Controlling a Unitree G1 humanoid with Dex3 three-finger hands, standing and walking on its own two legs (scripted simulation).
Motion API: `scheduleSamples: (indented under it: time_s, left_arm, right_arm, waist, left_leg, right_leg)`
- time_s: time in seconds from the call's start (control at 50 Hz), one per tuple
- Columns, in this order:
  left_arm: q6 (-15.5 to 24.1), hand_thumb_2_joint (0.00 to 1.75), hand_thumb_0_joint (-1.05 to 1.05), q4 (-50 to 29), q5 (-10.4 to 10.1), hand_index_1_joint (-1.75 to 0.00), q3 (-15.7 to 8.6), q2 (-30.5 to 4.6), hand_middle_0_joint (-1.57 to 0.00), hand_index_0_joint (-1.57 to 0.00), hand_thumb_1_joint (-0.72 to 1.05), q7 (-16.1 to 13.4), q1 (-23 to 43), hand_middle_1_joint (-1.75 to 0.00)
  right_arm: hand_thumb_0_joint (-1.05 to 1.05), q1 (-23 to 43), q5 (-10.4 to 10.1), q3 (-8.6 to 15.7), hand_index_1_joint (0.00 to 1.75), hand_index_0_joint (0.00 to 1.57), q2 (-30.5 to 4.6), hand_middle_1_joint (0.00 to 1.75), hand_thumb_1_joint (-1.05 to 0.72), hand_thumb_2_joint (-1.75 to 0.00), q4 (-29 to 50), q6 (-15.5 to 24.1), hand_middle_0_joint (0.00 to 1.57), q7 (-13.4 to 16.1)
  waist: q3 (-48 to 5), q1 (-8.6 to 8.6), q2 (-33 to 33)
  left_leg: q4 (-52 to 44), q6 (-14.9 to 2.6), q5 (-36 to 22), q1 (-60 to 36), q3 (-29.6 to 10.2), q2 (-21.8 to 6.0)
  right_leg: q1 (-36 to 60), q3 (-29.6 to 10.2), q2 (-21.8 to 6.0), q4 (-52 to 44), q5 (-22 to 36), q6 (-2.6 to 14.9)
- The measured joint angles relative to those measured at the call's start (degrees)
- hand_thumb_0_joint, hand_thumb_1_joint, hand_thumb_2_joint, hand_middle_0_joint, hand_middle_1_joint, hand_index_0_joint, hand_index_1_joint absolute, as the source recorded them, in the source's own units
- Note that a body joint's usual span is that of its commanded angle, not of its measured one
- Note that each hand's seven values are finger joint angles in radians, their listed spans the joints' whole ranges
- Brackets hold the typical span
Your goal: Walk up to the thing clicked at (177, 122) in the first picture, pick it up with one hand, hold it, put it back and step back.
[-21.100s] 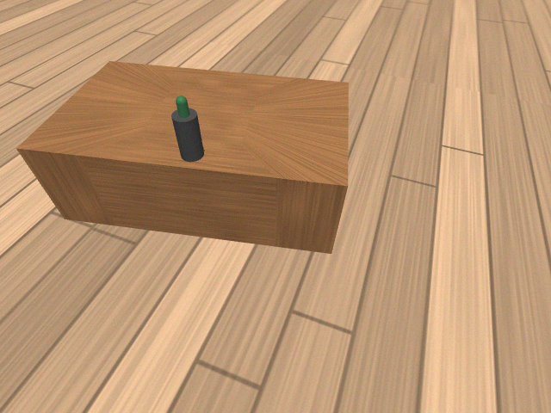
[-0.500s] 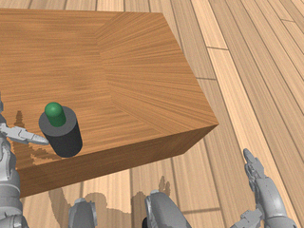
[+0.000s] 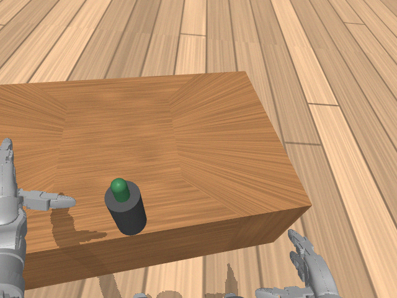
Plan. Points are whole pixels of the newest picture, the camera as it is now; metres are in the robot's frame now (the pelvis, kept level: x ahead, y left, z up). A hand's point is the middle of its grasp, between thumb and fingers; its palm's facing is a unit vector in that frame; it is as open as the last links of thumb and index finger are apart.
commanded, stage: home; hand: left
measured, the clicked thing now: (125, 204) +0.40 +0.16 -0.16
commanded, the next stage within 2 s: none
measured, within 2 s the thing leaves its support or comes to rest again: neither
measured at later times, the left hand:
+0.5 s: hand (95, 293) +0.18 +0.17 -0.04, palm faces +0.14 -0.96 -0.22, open 17.0 cm
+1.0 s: hand out of the picture +0.17 +0.17 -0.03, palm faces +0.13 -0.96 -0.24, open 17.1 cm
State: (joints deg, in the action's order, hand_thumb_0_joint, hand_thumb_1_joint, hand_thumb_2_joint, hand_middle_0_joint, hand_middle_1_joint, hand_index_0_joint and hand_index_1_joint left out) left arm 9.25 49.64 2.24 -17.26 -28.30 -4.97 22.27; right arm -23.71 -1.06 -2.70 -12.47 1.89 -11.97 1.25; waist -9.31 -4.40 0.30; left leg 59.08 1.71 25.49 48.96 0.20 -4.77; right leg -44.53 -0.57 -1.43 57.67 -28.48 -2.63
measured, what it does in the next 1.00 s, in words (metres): stands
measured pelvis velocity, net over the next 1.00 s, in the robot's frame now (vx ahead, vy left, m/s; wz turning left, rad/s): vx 0.00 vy -0.01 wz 0.01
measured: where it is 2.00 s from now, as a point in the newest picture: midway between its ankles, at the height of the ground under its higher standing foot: outside the picture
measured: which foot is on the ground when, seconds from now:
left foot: down 0.00-1.00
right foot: down 0.00-1.00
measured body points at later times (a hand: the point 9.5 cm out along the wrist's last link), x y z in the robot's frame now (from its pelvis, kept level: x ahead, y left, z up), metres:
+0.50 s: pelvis +0.01 -0.01 +0.02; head +0.04 -0.01 +0.47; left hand +0.17 +0.22 -0.02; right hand +0.18 -0.23 -0.02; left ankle +0.03 +0.14 -0.67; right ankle -0.01 -0.15 -0.67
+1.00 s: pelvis +0.00 -0.01 +0.02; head +0.02 -0.01 +0.46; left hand +0.16 +0.22 -0.02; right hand +0.16 -0.24 -0.02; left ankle +0.03 +0.14 -0.67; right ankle -0.01 -0.15 -0.67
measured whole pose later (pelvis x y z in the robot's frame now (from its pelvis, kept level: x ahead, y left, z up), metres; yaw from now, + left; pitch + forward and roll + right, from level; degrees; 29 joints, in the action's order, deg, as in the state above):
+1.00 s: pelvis +0.00 -0.01 +0.02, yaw +1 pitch +8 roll +1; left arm 1.4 8.5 -1.3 0.9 -11.4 -6.1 -24.7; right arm -25.7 -1.9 -0.1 -11.1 -3.1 -8.9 5.1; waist -6.2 0.0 0.4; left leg 53.0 2.5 23.3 37.1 1.0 -3.7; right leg -34.3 -1.0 -2.5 54.7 -28.1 -1.9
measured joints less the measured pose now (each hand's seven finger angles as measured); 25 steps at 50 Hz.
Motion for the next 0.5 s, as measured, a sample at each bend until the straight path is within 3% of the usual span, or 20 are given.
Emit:
scheduleSamples:
  time_s: [0.06,0.2,0.34,0.5]
  left_arm:
    - [-2.1,0.13,-0.01,-3.3,-0.9,-0.07,2.3,2.1,-0.07,-0.07,-0.43,0.5,-4.5,-0.08]
    - [-6.7,0.12,-0.01,-18.0,-3.1,-0.07,7.1,8.8,-0.07,-0.06,-0.43,1.4,-19.2,-0.07]
    - [-8.6,0.12,-0.01,-32.2,-4.1,-0.07,12.9,14.5,-0.07,-0.06,-0.44,0.2,-34.3,-0.07]
    - [-8.9,0.11,-0.01,-40.3,-4.1,-0.07,17.9,17.0,-0.07,-0.06,-0.44,-0.7,-46.4,-0.07]
  right_arm:
    - [-0.01,0.4,-0.9,-0.5,0.19,0.14,0.4,0.19,-0.14,-0.49,-0.6,1.0,0.14,-0.3]
    - [0.00,-0.3,-2.3,1.3,0.23,0.16,0.0,0.23,-0.44,-0.64,-4.8,1.0,0.16,-0.1]
    - [0.00,-0.7,-2.0,1.5,0.26,0.17,-0.1,0.26,-0.62,-0.74,-6.0,1.1,0.17,1.7]
    - [0.01,-0.5,-1.5,2.2,0.28,0.19,0.9,0.28,-0.75,-0.81,-6.0,1.8,0.18,3.3]
  waist:
    - [-0.4,1.00,0.0]
    - [1.0,2.81,0.0]
    - [3.0,3.73,0.5]
    - [2.6,4.50,0.2]
  left_leg:
    - [-2.8,0.07,-0.8,-3.4,0.2,0.3]
    - [-6.5,0.15,-1.9,-8.1,0.4,0.9]
    - [-7.8,0.42,-2.2,-10.9,0.6,1.0]
    - [-7.3,0.73,-1.8,-11.9,0.3,1.1]
  right_leg:
    - [3.3,0.1,-0.3,-2.6,0.6,0.11]
    - [7.7,0.1,-0.9,-5.6,1.3,0.18]
    - [10.1,0.1,-1.0,-6.2,1.2,0.37]
    - [11.0,0.3,-1.1,-5.1,0.4,0.64]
